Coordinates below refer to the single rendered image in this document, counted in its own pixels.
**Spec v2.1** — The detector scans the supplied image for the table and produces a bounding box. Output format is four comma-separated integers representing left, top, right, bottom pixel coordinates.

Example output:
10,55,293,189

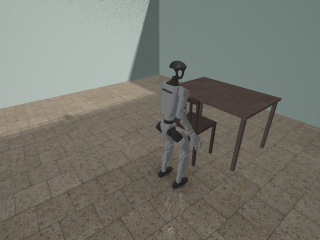
180,77,282,172

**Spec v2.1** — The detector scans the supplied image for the right robot forearm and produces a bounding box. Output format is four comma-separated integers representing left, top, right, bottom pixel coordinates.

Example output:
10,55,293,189
180,112,196,137

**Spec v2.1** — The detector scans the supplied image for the robot right hand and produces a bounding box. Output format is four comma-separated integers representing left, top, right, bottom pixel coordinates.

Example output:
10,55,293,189
190,134,202,151

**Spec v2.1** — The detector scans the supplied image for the robot left thigh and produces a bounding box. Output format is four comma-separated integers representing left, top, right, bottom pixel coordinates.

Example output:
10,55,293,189
156,120,174,151

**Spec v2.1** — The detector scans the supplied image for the right robot upper arm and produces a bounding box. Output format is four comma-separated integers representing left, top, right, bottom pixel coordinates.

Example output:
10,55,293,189
175,86,190,120

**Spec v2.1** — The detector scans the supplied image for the left robot upper arm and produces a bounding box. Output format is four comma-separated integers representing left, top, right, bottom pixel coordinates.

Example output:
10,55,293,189
160,81,168,92

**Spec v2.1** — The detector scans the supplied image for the chair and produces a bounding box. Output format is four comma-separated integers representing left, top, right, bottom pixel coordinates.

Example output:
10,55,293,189
173,97,217,166

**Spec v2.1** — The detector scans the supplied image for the left robot shin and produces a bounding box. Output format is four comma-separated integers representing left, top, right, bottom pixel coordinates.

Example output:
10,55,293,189
161,142,173,172

